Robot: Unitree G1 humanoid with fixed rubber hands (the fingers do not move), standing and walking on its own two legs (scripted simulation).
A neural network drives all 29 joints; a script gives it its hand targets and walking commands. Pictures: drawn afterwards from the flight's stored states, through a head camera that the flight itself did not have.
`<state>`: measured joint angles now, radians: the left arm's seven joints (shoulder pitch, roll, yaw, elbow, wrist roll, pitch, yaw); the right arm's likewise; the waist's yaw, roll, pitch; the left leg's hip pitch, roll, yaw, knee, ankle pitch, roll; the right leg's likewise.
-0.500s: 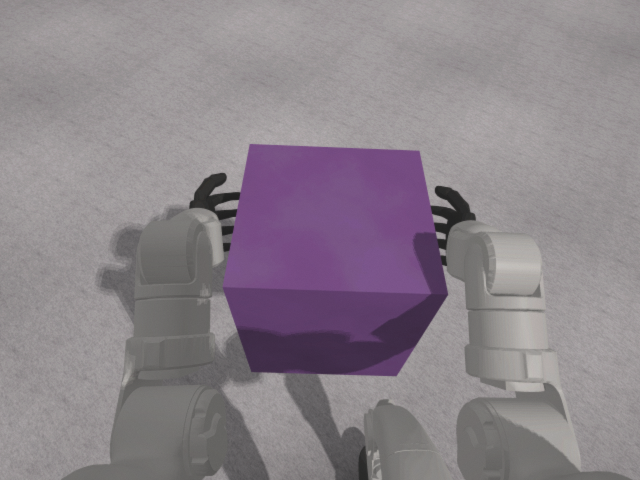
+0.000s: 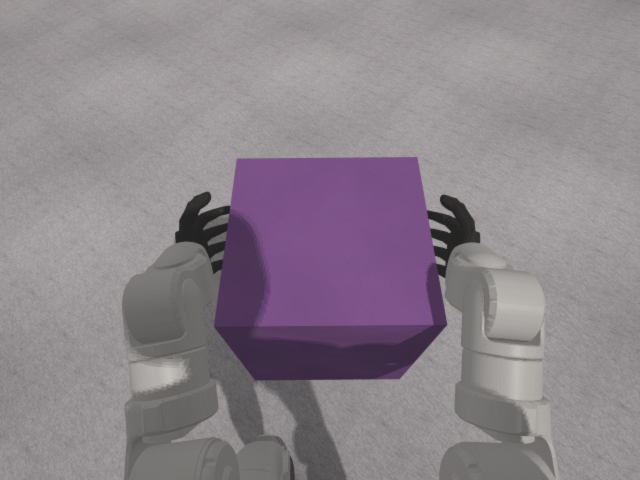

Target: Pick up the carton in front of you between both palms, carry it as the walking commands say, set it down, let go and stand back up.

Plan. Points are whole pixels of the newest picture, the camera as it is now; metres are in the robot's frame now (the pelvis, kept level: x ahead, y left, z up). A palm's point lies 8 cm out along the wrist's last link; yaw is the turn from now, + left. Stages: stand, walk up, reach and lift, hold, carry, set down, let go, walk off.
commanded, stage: carry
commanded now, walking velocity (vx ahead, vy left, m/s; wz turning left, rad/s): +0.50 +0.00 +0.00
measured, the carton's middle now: (327, 281) +0.34 +0.02 +0.01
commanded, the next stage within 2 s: none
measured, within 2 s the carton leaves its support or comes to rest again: neither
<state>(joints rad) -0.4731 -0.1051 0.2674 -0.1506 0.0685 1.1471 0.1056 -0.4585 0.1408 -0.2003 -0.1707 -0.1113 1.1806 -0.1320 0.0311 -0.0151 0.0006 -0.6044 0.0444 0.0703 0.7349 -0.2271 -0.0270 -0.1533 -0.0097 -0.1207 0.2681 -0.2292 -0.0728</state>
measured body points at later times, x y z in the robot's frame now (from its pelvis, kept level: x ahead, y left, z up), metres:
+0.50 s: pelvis +0.32 +0.03 -0.01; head +0.30 +0.04 +0.44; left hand +0.60 +0.17 +0.07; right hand +0.58 -0.13 +0.07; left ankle +0.23 +0.11 -0.75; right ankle +0.45 -0.13 -0.71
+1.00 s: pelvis +0.63 -0.02 +0.00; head +0.63 -0.03 +0.45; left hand +0.92 +0.13 +0.09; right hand +0.91 -0.17 +0.08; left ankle +0.77 +0.13 -0.71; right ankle +0.55 -0.10 -0.75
